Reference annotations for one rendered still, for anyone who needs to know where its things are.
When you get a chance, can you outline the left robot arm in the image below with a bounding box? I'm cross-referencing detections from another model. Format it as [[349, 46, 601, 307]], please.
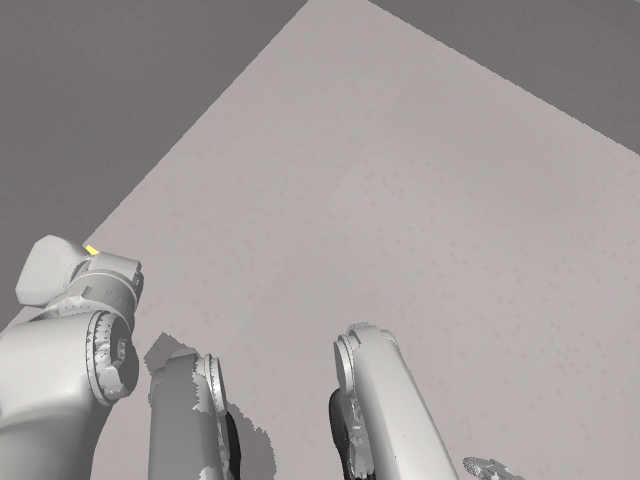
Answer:
[[0, 252, 144, 480]]

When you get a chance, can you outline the left robot foot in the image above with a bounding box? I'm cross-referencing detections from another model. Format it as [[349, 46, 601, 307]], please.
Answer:
[[225, 411, 241, 480]]

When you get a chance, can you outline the left robot hand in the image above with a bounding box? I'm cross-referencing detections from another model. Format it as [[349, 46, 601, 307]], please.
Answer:
[[15, 235, 91, 309]]

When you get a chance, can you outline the right robot foot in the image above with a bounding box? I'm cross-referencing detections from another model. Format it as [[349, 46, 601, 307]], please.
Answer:
[[329, 388, 376, 480]]

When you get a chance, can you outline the right robot hand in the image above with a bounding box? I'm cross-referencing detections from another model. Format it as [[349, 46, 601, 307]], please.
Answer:
[[463, 457, 525, 480]]

